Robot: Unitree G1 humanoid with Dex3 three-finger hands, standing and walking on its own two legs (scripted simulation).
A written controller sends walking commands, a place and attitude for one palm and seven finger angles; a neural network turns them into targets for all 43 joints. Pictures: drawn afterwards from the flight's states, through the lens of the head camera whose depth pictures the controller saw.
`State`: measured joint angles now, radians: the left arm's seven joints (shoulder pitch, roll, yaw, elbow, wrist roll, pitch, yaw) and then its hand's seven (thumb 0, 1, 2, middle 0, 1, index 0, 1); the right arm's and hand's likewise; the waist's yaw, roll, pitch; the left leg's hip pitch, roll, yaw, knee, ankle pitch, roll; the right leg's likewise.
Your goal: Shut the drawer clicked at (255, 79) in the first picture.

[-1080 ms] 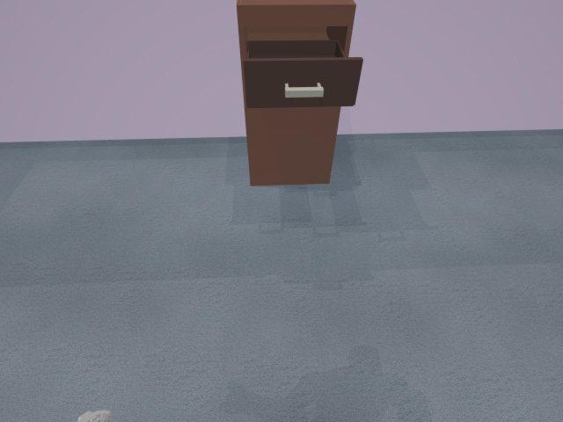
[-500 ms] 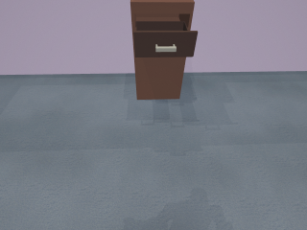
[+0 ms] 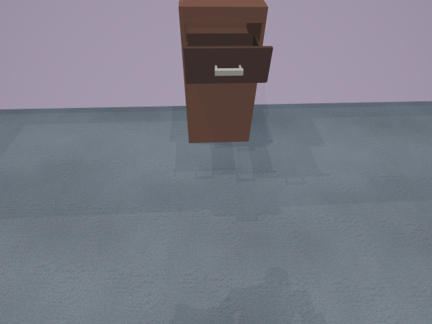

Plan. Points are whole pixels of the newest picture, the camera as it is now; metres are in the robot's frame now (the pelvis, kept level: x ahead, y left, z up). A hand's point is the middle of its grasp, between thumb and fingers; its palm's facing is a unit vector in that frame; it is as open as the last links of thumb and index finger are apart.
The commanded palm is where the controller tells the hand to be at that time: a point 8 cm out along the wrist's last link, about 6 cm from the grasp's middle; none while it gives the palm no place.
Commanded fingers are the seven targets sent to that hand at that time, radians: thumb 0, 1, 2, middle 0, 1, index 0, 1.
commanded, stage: look at it before walking up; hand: left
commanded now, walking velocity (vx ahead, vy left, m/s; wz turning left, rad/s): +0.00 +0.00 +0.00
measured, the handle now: (228, 69) +1.12 +0.01 -0.06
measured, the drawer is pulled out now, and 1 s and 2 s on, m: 0.29 0.29 0.29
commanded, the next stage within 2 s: walk to a spot facing it in 0.36 s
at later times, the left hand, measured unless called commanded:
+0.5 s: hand out of the picture +0.07 +0.25 -0.16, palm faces -0.03 -0.95 -0.32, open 7.4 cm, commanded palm none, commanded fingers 0.00 0.90 0.90 -0.20 -0.30 -0.20 -0.30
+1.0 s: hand out of the picture +0.16 +0.15 -0.19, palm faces -0.14 -0.97 -0.20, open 7.4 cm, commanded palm none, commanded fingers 0.00 0.90 0.90 -0.20 -0.30 -0.20 -0.30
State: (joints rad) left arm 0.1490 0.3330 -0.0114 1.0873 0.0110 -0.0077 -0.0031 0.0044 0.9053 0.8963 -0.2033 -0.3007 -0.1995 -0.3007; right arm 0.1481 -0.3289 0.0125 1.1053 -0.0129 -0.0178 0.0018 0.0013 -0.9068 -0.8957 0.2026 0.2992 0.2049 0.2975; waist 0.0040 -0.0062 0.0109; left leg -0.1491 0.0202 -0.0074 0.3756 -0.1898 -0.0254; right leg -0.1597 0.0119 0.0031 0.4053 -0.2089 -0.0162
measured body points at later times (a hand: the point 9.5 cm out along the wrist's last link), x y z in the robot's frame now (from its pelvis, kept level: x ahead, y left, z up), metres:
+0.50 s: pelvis +0.01 +0.00 +0.00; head +0.01 +0.00 +0.45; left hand +0.07 +0.30 -0.14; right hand +0.08 -0.29 -0.13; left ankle +0.01 +0.14 -0.74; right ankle +0.01 -0.11 -0.74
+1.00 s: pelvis +0.11 -0.03 -0.02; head +0.13 -0.04 +0.43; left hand +0.17 +0.20 -0.17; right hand +0.04 -0.27 -0.18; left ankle +0.07 +0.11 -0.66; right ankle +0.09 -0.11 -0.74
